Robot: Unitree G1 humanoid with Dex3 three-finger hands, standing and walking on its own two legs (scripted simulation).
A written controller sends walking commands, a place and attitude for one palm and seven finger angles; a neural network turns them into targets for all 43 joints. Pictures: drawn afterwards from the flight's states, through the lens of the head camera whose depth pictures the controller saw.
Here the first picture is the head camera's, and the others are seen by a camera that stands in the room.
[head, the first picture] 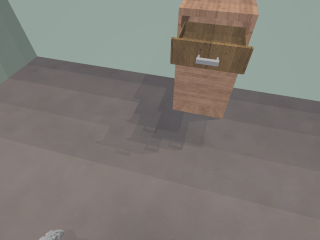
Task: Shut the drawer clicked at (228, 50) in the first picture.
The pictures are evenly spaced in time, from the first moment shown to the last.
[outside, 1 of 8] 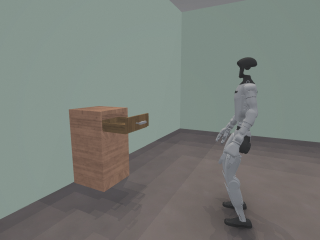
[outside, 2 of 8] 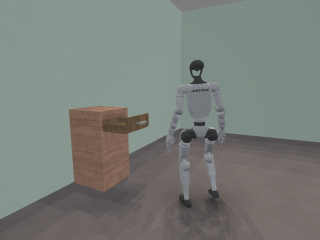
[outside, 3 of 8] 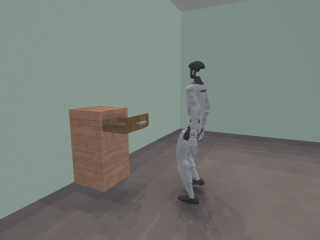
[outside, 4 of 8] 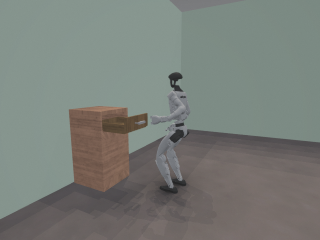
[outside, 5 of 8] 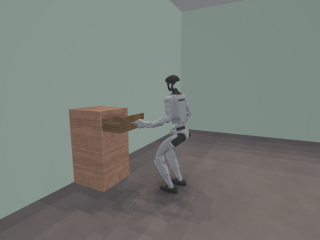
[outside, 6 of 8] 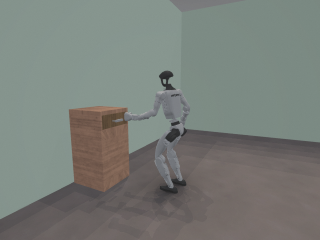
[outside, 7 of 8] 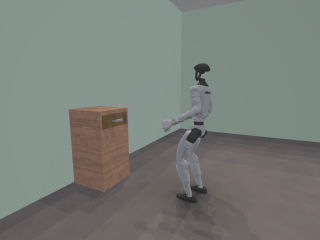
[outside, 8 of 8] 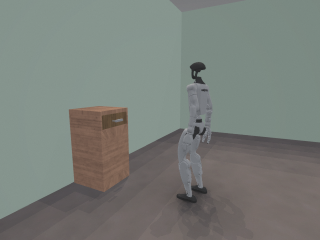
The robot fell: no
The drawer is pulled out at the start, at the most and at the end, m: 0.30 0.30 0.00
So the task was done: yes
